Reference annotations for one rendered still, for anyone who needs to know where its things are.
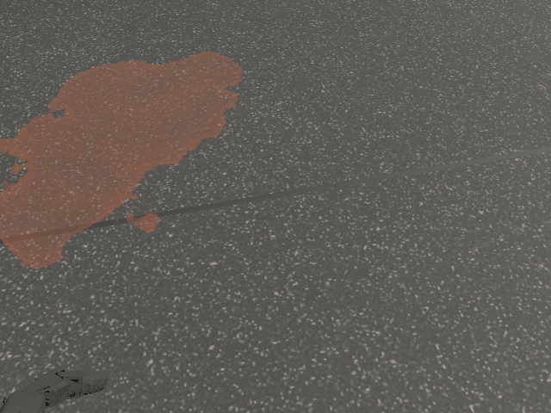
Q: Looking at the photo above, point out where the left robot hand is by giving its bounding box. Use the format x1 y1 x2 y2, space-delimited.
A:
0 368 108 413

